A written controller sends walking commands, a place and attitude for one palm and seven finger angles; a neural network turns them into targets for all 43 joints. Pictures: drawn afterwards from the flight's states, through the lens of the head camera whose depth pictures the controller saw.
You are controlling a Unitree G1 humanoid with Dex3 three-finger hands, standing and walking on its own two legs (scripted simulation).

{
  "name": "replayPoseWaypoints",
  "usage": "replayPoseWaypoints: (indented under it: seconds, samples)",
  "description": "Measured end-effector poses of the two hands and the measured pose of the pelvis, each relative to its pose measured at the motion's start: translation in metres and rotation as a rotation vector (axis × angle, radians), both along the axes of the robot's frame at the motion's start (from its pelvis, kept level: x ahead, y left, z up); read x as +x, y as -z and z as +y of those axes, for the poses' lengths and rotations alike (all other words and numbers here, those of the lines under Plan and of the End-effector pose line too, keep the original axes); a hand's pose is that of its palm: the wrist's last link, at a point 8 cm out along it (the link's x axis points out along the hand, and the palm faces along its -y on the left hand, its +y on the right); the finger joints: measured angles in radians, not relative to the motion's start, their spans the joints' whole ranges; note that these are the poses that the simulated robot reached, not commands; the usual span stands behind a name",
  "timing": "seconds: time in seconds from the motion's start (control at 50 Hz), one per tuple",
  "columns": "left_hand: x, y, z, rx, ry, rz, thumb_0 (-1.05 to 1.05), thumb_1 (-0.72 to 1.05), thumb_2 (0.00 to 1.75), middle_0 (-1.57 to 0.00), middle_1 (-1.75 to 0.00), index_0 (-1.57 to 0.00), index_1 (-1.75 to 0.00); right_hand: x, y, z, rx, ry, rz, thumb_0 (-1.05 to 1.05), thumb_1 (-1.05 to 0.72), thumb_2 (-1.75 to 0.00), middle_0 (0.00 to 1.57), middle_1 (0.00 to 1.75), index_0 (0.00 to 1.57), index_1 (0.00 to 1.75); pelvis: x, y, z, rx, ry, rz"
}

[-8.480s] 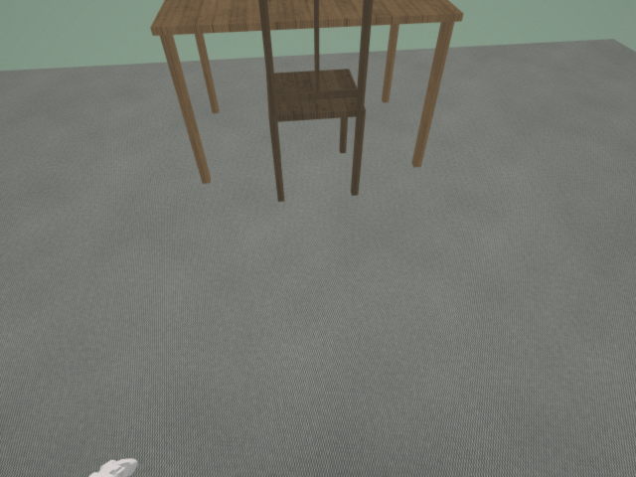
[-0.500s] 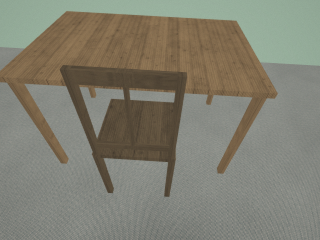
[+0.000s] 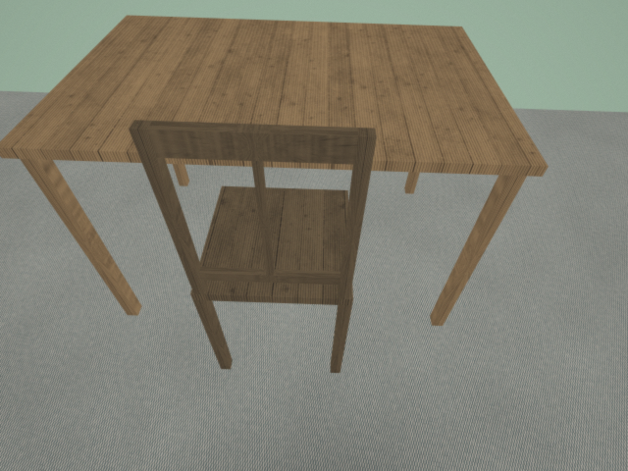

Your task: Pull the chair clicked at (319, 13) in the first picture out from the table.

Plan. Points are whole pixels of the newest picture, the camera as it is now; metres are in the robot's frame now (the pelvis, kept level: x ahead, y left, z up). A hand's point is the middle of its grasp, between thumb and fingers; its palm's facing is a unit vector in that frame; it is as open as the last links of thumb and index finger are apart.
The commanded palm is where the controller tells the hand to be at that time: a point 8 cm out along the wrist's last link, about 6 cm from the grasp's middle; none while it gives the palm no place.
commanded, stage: look again from close up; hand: left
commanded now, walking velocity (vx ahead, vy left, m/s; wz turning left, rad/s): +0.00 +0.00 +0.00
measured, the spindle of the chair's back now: (264, 223) +0.56 +0.13 -0.07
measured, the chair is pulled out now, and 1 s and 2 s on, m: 0.00 0.00 0.00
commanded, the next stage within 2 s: shuffle to correct the standing spot in 0.96 s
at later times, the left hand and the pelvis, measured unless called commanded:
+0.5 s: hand out of the picture -0.03 +0.14 -0.17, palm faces +0.04 -0.99 -0.16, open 7.4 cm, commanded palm none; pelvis +0.00 -0.01 +0.00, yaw +0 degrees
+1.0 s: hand out of the picture -0.01 +0.13 -0.17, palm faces +0.03 -0.99 -0.17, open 7.4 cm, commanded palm none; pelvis +0.01 -0.03 +0.00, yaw +0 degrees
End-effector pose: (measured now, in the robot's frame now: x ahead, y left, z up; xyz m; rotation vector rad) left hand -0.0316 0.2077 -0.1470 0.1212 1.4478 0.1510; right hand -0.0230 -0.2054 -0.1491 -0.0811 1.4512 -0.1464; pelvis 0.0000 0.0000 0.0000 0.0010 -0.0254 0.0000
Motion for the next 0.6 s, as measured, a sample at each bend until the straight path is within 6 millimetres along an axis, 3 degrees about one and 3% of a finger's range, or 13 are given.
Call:
replayPoseWaypoints:
  seconds: [0.3, 0.6]
  samples:
    - [-0.011, 0.000, -0.013, -0.015, -0.015, 0.019, 0.00, 0.90, 0.90, -0.20, -0.30, -0.20, -0.30, 0.010, 0.000, -0.010, -0.014, -0.003, -0.029, 0.00, -0.91, -0.89, 0.20, 0.30, 0.19, 0.30, -0.001, 0.000, -0.004, 0.001, 0.002, 0.006]
    - [0.000, -0.002, -0.022, -0.012, -0.007, 0.003, 0.00, 0.90, 0.90, -0.20, -0.30, -0.20, -0.30, 0.011, 0.000, -0.019, -0.007, 0.001, -0.026, 0.00, -0.92, -0.90, 0.20, 0.30, 0.19, 0.30, 0.002, -0.001, -0.015, 0.003, 0.005, 0.005]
